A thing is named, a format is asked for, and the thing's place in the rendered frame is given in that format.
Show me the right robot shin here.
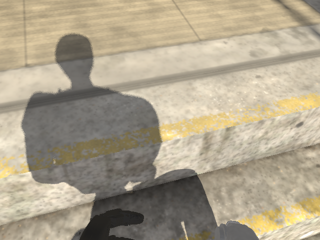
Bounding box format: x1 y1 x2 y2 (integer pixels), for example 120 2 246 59
226 220 240 226

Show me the robot right thigh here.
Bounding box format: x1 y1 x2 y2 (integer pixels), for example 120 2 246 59
214 222 259 240

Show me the left robot hand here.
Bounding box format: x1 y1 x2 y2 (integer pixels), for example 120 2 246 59
79 208 144 240

